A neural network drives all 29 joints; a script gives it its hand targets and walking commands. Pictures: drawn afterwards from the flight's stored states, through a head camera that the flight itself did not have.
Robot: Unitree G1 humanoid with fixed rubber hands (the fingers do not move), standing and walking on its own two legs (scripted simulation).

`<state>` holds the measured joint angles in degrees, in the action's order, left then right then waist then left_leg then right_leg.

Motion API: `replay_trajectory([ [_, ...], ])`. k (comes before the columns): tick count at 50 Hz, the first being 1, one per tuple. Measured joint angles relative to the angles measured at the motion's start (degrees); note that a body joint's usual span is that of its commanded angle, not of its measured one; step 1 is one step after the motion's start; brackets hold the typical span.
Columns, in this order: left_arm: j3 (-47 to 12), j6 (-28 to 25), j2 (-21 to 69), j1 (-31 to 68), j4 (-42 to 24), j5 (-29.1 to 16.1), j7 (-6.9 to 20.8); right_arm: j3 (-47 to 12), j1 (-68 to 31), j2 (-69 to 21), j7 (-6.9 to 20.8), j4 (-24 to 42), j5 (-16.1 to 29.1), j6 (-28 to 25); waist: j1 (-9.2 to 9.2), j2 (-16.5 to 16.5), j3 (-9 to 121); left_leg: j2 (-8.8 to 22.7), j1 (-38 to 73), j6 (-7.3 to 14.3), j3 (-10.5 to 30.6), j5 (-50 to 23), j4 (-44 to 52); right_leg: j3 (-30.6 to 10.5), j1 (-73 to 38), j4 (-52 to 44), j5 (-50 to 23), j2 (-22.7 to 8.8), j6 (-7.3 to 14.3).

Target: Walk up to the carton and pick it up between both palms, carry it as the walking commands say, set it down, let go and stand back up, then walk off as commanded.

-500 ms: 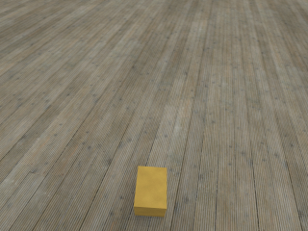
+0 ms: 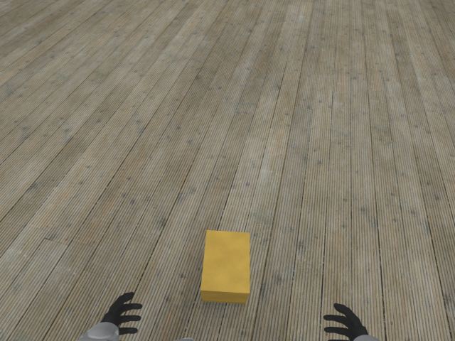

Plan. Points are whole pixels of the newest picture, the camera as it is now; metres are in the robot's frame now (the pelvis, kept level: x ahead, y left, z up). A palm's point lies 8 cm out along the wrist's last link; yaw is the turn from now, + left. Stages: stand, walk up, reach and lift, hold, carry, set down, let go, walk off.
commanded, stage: reach and lift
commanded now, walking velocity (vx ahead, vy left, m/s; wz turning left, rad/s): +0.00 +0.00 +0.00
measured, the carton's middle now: (226, 267) +0.46 +0.00 -0.67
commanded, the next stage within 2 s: none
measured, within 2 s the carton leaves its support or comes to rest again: neither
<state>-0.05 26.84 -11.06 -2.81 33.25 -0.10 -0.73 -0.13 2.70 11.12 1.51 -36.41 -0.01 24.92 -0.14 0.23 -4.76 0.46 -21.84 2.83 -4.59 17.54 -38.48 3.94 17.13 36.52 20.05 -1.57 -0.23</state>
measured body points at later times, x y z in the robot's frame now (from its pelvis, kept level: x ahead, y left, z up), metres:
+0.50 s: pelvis -0.04 +0.01 -0.05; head +0.11 +0.02 +0.38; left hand +0.23 +0.22 -0.17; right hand +0.25 -0.19 -0.16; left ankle +0.03 +0.08 -0.72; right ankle -0.01 -0.13 -0.72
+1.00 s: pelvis -0.05 +0.01 -0.08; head +0.22 +0.01 +0.28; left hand +0.38 +0.19 -0.21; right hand +0.38 -0.18 -0.20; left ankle +0.03 +0.08 -0.72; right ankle -0.01 -0.13 -0.72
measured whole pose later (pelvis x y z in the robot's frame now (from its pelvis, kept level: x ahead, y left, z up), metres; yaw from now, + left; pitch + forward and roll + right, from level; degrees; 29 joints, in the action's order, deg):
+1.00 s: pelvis -0.05 +0.01 -0.08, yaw -2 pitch +32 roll -3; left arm 12.3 6.4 -8.3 46.6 46.3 -0.1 -7.6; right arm 6.7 -47.7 11.1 -4.2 -48.3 1.0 4.9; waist -0.1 -2.0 -5.1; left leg 1.9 -74.0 4.5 -4.1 17.2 -59.2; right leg 3.9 69.6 58.5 20.5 -1.6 -0.7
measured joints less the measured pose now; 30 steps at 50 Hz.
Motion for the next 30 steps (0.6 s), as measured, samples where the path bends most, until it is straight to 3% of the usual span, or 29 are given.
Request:
replay_trajectory([
  [13,1.9,-11.8,2.4,0.4,-4.0,0.0,-0.1,0.2,-4.6,-0.1,0.4,1.3,0.0,-13.1,0.0,-1.4,0.0,0.8,-18.5,0.8,0.3,3.2,-11.9,0.0,18.0,11.3,3.0,0.0,-0.4],
  [26,4.1,-11.7,2.7,16.5,0.4,0.0,-2.6,2.0,-21.2,-0.1,-0.9,-3.5,0.0,-11.4,0.0,-2.5,-0.2,1.2,-28.8,0.9,0.4,3.2,-18.4,0.0,28.4,18.3,3.1,0.0,-0.4],
  [30,4.2,-11.2,2.7,23.9,5.6,0.0,-3.0,2.3,-27.0,-0.1,-1.2,-6.9,0.0,-10.7,0.0,-2.6,-0.3,1.3,-31.8,0.9,0.4,3.1,-19.5,0.0,31.4,19.3,3.0,0.0,-0.4],
])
